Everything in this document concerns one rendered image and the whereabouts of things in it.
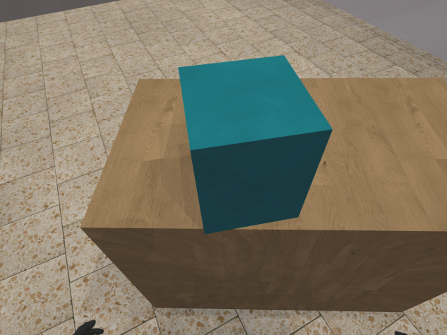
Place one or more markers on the pedestal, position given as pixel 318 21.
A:
pixel 371 234

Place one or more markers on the carton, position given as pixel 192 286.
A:
pixel 256 138

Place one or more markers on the robot left hand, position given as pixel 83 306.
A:
pixel 86 329

